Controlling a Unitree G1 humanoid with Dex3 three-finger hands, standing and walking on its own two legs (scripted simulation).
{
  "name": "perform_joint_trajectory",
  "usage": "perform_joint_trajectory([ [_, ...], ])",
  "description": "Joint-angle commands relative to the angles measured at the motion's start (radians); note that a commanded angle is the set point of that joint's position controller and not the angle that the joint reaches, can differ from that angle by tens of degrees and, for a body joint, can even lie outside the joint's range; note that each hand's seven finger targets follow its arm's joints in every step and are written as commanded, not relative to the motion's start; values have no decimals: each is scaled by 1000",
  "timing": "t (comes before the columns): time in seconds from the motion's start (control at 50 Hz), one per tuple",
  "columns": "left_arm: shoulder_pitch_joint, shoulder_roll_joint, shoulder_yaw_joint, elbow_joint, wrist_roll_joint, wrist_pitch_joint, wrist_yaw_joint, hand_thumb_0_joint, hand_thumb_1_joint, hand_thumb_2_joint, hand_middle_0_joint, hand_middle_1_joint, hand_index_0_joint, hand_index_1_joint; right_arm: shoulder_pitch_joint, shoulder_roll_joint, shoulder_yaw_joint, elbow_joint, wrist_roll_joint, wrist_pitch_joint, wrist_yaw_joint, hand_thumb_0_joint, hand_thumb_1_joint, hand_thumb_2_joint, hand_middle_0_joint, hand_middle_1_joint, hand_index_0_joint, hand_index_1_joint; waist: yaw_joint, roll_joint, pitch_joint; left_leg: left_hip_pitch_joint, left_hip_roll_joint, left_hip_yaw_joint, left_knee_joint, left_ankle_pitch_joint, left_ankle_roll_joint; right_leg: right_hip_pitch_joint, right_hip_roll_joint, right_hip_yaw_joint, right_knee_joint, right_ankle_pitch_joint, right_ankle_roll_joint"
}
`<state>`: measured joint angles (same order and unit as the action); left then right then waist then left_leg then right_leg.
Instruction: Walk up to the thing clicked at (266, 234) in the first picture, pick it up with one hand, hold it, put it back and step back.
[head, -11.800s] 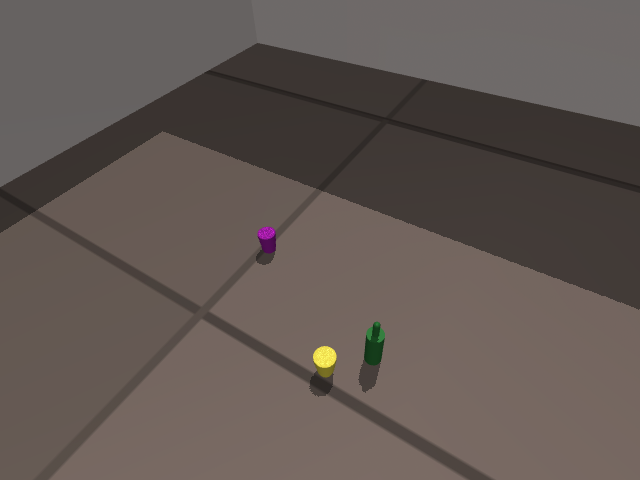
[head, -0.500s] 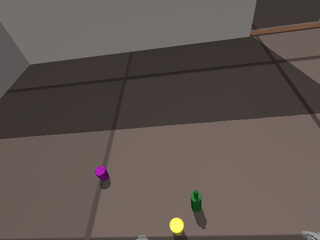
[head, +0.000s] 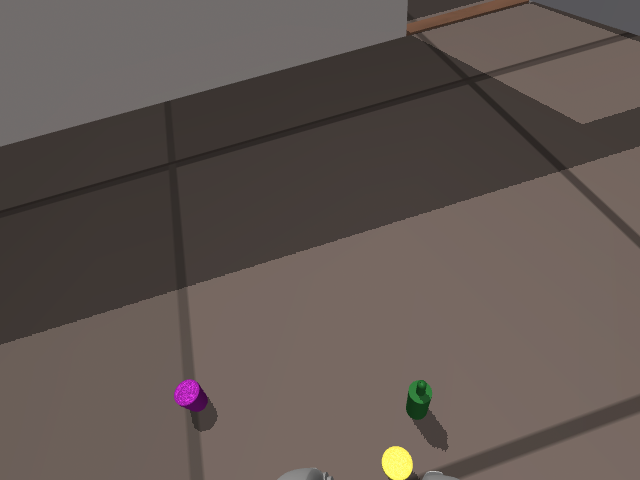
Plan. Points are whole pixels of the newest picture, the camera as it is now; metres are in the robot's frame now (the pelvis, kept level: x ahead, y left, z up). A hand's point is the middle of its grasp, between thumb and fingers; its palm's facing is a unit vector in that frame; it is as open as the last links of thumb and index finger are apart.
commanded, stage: walk up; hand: left
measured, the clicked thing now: (193, 397) +0.48 +0.48 -0.68
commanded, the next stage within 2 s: none
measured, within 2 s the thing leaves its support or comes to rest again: neither
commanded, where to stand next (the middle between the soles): +0.11 +0.59 m, yaw -41 degrees
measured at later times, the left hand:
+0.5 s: hand out of the picture +0.20 +0.55 -0.12, palm faces -0.28 -0.78 -0.57, open 7.4 cm
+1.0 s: hand out of the picture +0.27 +0.81 -0.13, palm faces -0.35 -0.69 -0.63, open 7.4 cm
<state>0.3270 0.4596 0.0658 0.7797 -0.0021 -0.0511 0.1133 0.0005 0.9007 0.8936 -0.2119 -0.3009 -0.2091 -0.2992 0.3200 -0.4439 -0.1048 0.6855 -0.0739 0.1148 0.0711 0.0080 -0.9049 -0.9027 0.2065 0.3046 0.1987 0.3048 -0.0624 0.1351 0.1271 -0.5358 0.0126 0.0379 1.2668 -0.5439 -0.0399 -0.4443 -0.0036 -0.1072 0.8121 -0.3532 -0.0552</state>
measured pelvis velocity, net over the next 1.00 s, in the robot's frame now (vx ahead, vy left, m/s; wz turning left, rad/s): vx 0.05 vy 0.55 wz -0.47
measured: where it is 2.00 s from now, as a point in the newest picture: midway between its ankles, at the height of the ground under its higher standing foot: outside the picture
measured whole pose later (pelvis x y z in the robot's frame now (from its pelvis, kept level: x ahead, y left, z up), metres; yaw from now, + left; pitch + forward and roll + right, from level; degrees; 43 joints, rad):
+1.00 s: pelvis +0.05 +0.55 -0.03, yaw -27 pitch -3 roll -2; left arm 0.26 0.50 0.09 0.81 0.02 -0.01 0.13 0.00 0.90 0.89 -0.21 -0.30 -0.21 -0.30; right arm 0.20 -0.45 -0.09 0.67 -0.05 0.11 0.06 0.00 -0.91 -0.90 0.20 0.30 0.20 0.30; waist -0.01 0.09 0.17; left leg -0.47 0.09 0.01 1.09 -0.57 -0.02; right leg -0.70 0.00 0.19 1.23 -0.50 -0.03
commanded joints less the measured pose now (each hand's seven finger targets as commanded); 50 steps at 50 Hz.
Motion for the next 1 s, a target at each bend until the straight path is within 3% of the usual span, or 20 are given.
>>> perform_joint_trajectory([
  [0.0, 26, 309, 99, -91, 6, -23, 46, 0, 900, 900, -200, -300, -200, -300, -61, -223, -76, -148, 9, -35, -9, 0, -900, -900, 200, 300, 200, 300, -1, -130, -110, -214, 113, -213, 128, 106, 12, 100, -328, 503, -362, 73, -209],
  [0.06, 27, 339, 115, -94, 41, -28, 23, 0, 900, 900, -200, -300, -200, -300, -57, -197, -74, -143, 5, -28, 27, 0, -900, -900, 200, 300, 200, 300, 4, -237, -89, -99, 104, -139, -13, 146, 38, -38, -212, 355, -283, 46, -158],
  [0.16, 108, 401, 136, -94, 57, -36, 15, 0, 900, 900, -200, -300, -200, -300, -166, -201, -85, -193, 3, -33, 31, 0, -900, -900, 200, 300, 200, 300, 62, -316, -112, -67, 76, -68, -189, 33, 63, -47, -223, 461, -231, 59, -184],
  [0.22, 19, 368, 115, -118, 39, -33, 19, 0, 900, 900, -200, -300, -200, -300, 10, -206, -102, -153, 0, -58, 20, 0, -900, -900, 200, 300, 200, 300, -57, -282, -208, 184, 37, -46, -491, 107, 75, -107, -185, 377, 9, 313, -114],
  [0.24, 0, 275, 83, -123, 35, -26, 25, 0, 900, 900, -200, -300, -200, -300, 118, -247, -120, -118, -20, -68, 9, 0, -900, -900, 200, 300, 200, 300, -132, -57, -231, 367, 51, -104, -658, 112, 75, -273, -55, 212, 291, 237, -45],
  [0.26, -4, 173, 53, -147, 25, -29, 41, 0, 900, 900, -200, -300, -200, -300, 60, -369, -137, -150, -13, -84, -9, 0, -900, -900, 200, 300, 200, 300, -122, 334, -195, 427, 331, -511, -788, 480, 150, -554, 141, 70, 472, -324, 21],
  [0.28, -20, 223, 51, -120, 27, -30, 70, 0, 900, 900, -200, -300, -200, -300, -20, -415, -140, -152, 8, -87, -20, 0, -900, -900, 200, 300, 200, 300, -76, 347, -212, 327, 408, -712, -859, 470, 275, -480, 40, 193, 584, -341, -5],
  [0.32, 10, 256, 69, -47, -4, -22, 49, 0, 900, 900, -200, -300, -200, -300, -83, -244, -102, -184, 2, -79, -32, 0, -900, -900, 200, 300, 200, 300, -50, 39, -140, 312, 278, -356, -684, 684, 216, -432, 26, 185, 554, -207, 21],
  [0.42, 169, 197, 65, -4, -15, -10, 19, 0, 900, 900, -200, -300, -200, -300, -140, -183, -68, -204, -8, -72, -41, 0, -900, -900, 200, 300, 200, 300, 6, 138, -179, 334, 231, -186, -627, 846, 237, -209, -17, 36, 334, -107, 27],
  [0.52, 359, 204, 92, 3, -2, -17, 31, 0, 900, 900, -200, -300, -200, -300, -225, -152, -44, -247, -1, -46, -30, 0, -900, -900, 200, 300, 200, 300, 147, -26, -189, 36, 146, -35, -363, 742, 112, 312, -24, 62, -226, 207, -33],
  [0.54, 360, 265, 115, -22, 17, -22, 38, 0, 900, 900, -200, -300, -200, -300, -164, -108, -29, -243, 8, -50, -29, 0, -900, -900, 200, 300, 200, 300, 159, -161, -201, -170, 80, -16, -181, 464, 38, 503, -109, 248, -259, 301, -86],
  [0.56, 331, 304, 123, -73, 32, -25, 44, 0, 900, 900, -200, -300, -200, -300, -69, -88, -19, -237, 16, -47, -32, 0, -900, -900, 200, 300, 200, 300, 118, -284, -287, -342, 48, -84, 36, -99, -11, 610, -416, 642, -242, 466, -213],
  [0.58, 224, 329, 127, -120, 21, -24, 49, 0, 900, 900, -200, -300, -200, -300, -64, -178, -54, -243, 7, -24, -49, 0, -900, -900, 200, 300, 200, 300, 79, -178, -275, -324, 74, -221, 255, -145, -21, 437, -564, 812, -285, 523, -369],
  [0.6, 137, 335, 123, -147, 4, -29, 60, 0, 900, 900, -200, -300, -200, -300, -95, -210, -68, -238, 6, -9, -56, 0, -900, -900, 200, 300, 200, 300, 68, -113, -231, -304, 106, -263, 369, -76, -9, 281, -570, 822, -338, 386, -395],
  [0.7, 28, 303, 109, -141, 37, -21, 30, 0, 900, 900, -200, -300, -200, -300, -63, -191, -75, -175, 6, -5, -11, 0, -900, -900, 200, 300, 200, 300, 18, -212, -103, -90, 64, -131, 221, 142, 34, -73, -214, 387, -272, -14, -162],
  [0.82, 44, 376, 135, -113, 55, -14, 12, 0, 900, 900, -200, -300, -200, -300, -92, -196, -71, -154, 29, -9, -8, 0, -900, -900, 200, 300, 200, 300, 78, -358, -127, 31, 65, -33, -251, -61, 64, -61, -209, 460, -233, -50, -145],
  [0.86, -11, 324, 111, -109, 38, -1, 11, 0, 900, 900, -200, -300, -200, -300, 59, -196, -81, -87, 26, -21, -11, 0, -900, -900, 200, 300, 200, 300, -4, -294, -172, 238, 21, 0, -494, 11, 81, -158, -146, 364, -111, 41, -67],
  [0.9, -71, 187, 73, -127, 19, 0, 34, 0, 900, 900, -200, -300, -200, -300, 14, -365, -108, -100, 26, -34, -25, 0, -900, -900, 200, 300, 200, 300, -48, 281, -108, 164, 336, -534, -830, 185, 229, -410, 155, 114, 438, -261, 33],
  [0.92, -125, 243, 74, -122, 37, -4, 49, 0, 900, 900, -200, -300, -200, -300, -111, -408, -107, -116, 36, -37, -33, 0, -900, -900, 200, 300, 200, 300, -27, 243, -60, 13, 449, -744, -936, 125, 355, -362, 87, 187, 574, -280, 18],
  [0.98, -22, 220, 78, -9, -15, 2, 23, 0, 900, 900, -200, -300, -200, -300, -199, -246, -60, -118, 18, -50, -56, 0, -900, -900, 200, 300, 200, 300, 36, 43, 17, 35, 272, -359, -751, 256, 250, -307, 60, 168, 610, -135, 17],
])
